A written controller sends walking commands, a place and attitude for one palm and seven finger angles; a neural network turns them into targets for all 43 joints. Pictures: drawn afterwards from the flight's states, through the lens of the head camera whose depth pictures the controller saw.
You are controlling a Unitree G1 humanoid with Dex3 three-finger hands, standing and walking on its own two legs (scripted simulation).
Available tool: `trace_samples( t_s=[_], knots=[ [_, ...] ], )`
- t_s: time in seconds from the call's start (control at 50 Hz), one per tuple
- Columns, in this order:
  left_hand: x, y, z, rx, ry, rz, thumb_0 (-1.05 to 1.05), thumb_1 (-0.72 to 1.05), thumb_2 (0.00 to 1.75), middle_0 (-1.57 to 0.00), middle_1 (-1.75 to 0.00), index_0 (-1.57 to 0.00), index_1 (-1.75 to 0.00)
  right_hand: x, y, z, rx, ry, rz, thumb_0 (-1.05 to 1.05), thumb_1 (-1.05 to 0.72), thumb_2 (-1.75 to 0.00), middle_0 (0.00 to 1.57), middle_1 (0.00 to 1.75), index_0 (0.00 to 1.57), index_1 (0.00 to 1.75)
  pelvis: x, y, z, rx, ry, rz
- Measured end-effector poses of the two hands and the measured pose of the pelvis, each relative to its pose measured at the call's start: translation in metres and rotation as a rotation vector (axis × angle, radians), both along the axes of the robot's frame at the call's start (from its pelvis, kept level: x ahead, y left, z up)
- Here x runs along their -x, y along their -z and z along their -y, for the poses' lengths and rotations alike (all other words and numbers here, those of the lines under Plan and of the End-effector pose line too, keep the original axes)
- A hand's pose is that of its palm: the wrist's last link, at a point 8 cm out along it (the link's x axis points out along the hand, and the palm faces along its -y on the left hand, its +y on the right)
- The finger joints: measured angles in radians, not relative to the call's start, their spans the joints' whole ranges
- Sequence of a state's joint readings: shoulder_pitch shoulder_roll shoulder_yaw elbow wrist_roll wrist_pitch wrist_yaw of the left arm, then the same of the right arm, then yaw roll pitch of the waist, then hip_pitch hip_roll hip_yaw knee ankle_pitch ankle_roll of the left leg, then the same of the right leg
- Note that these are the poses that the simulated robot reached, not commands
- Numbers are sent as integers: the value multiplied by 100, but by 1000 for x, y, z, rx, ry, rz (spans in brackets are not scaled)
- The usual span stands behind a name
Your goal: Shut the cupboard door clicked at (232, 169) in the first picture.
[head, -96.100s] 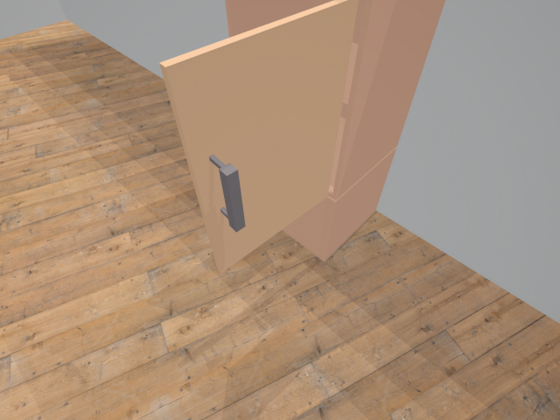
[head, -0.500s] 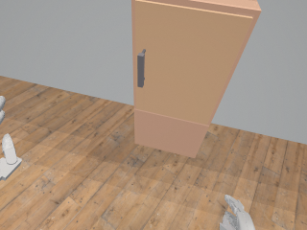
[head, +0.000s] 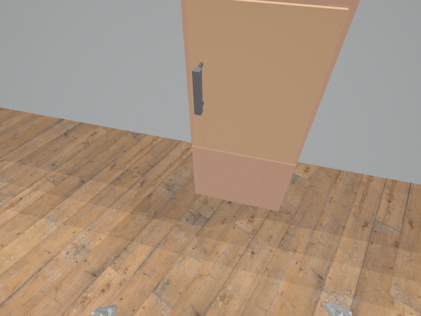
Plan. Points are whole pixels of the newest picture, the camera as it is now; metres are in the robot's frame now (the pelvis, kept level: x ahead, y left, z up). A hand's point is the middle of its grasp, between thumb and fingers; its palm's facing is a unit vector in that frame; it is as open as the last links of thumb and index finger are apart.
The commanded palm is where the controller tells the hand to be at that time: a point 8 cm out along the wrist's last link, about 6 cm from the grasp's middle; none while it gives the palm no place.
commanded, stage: let the arm hang, fingers relaxed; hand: left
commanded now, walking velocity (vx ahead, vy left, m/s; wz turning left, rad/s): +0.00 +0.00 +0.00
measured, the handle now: (199, 89) +0.82 +0.07 -0.02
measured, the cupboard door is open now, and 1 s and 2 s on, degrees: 0 0 0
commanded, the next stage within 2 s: look to check the result in 0.86 s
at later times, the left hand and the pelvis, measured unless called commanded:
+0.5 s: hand out of the picture -0.05 +0.17 -0.16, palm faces +0.03 -0.98 -0.20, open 7.4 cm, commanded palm none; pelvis +0.00 +0.00 +0.01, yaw -1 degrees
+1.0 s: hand out of the picture -0.01 +0.16 -0.17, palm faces +0.03 -0.99 -0.16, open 7.4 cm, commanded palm none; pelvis +0.01 +0.00 +0.01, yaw -1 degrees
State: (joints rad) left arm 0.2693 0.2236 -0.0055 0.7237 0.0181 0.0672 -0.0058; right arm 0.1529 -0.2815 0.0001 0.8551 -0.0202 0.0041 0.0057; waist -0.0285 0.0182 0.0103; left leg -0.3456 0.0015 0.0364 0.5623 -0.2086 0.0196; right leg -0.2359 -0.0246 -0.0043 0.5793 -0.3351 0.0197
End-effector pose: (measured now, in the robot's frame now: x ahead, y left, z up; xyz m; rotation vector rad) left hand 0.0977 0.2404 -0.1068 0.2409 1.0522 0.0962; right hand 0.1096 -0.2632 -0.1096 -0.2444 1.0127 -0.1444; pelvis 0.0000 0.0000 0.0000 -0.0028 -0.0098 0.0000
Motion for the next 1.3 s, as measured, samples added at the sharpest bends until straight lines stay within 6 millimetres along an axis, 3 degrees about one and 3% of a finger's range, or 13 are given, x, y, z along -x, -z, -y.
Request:
trace_samples(
  t_s=[0.04,0.08,0.18,0.26,0.32,0.42,0.54,0.74,1.0,1.3],
  knots=[
    [35,23,20,64,-33,-129,1,92,90,-20,-30,-20,-29,26,2,3,16,23,-87,1,-91,-89,20,30,20,30,1,-2,2,2,-1,4],
    [64,33,20,70,-91,-209,1,97,90,-20,-30,-21,-30,53,3,3,26,40,-182,1,-91,-89,20,30,20,30,2,-4,6,7,-6,6],
    [126,37,19,78,-147,-386,0,98,90,-20,-30,-21,-30,108,9,-4,14,87,-369,1,-91,-89,20,30,20,30,2,-8,8,17,-10,9],
    [159,30,16,62,-173,-480,1,95,90,-20,-30,-20,-30,135,15,-17,-24,119,-441,1,-91,-89,20,30,20,30,2,-10,7,17,-5,12],
    [171,25,15,48,-182,-515,1,93,90,-20,-30,-20,-29,144,20,-28,-57,135,-460,1,-91,-89,20,30,20,30,2,-10,5,15,0,15],
    [168,23,15,36,-182,-505,1,92,90,-20,-30,-20,-29,145,27,-45,-106,146,-451,1,-91,-89,20,30,20,30,1,-11,3,10,7,18],
    [142,26,22,50,-164,-428,1,91,90,-20,-30,-20,-29,133,30,-56,-137,146,-406,1,-91,-89,20,30,20,30,0,-11,2,5,13,20],
    [103,33,38,99,-130,-334,1,91,90,-20,-30,-20,-29,124,26,-50,-111,158,-374,1,-92,-89,20,30,20,30,-4,-11,2,3,16,20],
    [110,32,28,81,-142,-389,1,91,90,-20,-30,-20,-29,121,22,-47,-92,159,-397,1,-91,-89,20,30,20,30,-11,-12,1,5,16,16],
    [108,28,19,59,-145,-407,1,91,90,-20,-30,-20,-29,98,22,-44,-88,143,-368,1,-92,-89,20,30,20,30,-19,-13,-1,1,21,19]
  ],
)
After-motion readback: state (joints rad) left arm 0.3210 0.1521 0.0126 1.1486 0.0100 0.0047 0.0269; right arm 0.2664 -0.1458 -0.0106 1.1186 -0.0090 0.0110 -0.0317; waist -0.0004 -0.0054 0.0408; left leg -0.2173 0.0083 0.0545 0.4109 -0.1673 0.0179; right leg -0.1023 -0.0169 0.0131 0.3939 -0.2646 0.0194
